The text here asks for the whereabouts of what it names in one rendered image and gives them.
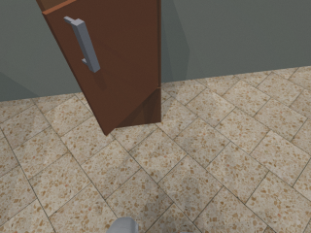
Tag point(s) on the handle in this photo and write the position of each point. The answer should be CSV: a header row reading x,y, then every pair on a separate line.
x,y
80,30

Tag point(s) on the cupboard door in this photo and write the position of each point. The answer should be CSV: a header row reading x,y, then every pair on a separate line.
x,y
123,34

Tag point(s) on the left robot thigh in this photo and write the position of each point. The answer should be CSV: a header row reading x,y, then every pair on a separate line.
x,y
124,224

